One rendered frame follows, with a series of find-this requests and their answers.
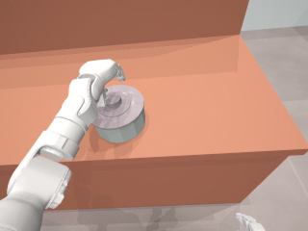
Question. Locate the robot right hand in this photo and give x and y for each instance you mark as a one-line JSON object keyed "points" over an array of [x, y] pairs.
{"points": [[249, 222]]}

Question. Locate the pot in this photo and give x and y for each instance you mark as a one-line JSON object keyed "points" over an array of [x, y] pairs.
{"points": [[124, 134]]}

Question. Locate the robot left hand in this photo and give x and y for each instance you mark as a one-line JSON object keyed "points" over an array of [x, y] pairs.
{"points": [[107, 70]]}

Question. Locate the left robot forearm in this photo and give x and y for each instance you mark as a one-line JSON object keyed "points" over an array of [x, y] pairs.
{"points": [[62, 138]]}

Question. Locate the table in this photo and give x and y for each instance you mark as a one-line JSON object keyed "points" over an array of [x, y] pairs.
{"points": [[214, 127]]}

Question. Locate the knob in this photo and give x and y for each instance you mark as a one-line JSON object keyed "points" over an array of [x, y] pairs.
{"points": [[115, 99]]}

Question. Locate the lid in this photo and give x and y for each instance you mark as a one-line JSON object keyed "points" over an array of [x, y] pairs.
{"points": [[130, 109]]}

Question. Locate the left robot upper arm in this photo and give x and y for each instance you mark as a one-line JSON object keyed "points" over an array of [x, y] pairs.
{"points": [[41, 185]]}

